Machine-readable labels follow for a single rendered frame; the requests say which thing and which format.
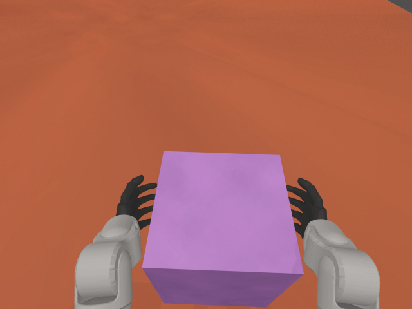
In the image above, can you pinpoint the right robot forearm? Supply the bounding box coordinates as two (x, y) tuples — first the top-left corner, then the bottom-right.
(303, 219), (380, 309)

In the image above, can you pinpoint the robot left hand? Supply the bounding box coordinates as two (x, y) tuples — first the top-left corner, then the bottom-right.
(116, 175), (157, 230)

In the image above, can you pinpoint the left robot forearm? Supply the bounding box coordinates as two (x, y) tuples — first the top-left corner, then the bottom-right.
(74, 214), (142, 309)

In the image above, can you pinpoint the carton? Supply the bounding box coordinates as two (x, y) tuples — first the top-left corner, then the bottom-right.
(142, 151), (304, 307)

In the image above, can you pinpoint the robot right hand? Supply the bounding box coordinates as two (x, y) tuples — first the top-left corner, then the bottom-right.
(286, 178), (327, 239)

